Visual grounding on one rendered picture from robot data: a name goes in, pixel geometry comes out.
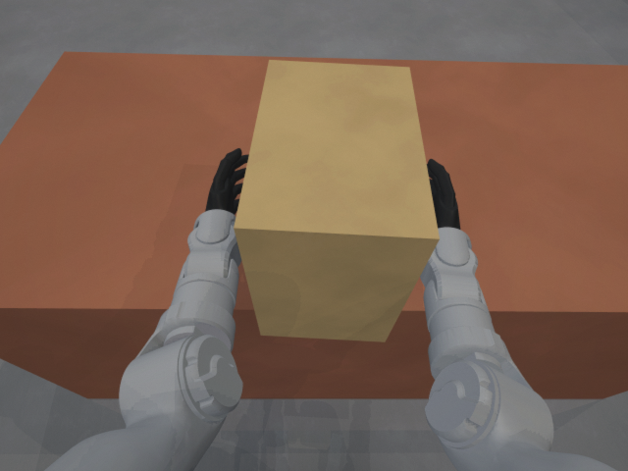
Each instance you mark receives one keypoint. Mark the robot right hand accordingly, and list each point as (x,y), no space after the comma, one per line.
(445,204)

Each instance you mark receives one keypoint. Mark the carton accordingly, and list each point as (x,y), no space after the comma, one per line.
(336,220)

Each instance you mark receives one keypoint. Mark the robot right upper arm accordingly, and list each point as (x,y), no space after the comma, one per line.
(487,421)

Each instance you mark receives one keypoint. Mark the right robot forearm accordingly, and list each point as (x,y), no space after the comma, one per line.
(458,318)

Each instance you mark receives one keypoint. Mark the left robot forearm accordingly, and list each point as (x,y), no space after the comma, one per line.
(205,295)

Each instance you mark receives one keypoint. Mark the robot left hand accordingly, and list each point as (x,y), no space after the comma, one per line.
(224,190)

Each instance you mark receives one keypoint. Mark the robot left upper arm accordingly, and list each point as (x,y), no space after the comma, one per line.
(174,401)

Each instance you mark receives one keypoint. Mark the pedestal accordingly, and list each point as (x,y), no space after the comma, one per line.
(105,172)

